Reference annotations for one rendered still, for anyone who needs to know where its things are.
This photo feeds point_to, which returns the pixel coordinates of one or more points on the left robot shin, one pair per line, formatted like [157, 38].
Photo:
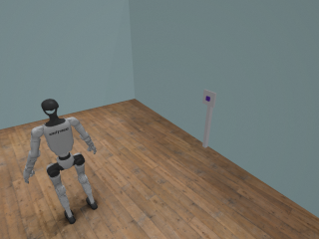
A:
[64, 202]

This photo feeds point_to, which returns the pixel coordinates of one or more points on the robot left hand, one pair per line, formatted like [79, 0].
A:
[26, 175]

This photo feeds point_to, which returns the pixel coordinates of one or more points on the robot torso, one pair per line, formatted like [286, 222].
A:
[60, 140]

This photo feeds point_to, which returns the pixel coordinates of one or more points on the robot right hand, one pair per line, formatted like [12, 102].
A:
[92, 149]

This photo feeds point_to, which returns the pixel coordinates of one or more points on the robot left upper arm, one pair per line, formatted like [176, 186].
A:
[35, 140]

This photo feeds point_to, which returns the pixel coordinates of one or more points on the robot right upper arm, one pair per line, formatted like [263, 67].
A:
[78, 127]

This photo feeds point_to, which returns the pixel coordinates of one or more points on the right robot forearm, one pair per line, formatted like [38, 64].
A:
[89, 141]

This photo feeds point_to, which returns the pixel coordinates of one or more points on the left robot forearm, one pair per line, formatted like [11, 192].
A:
[30, 163]

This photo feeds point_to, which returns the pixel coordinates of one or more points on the panel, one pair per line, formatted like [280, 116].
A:
[210, 105]

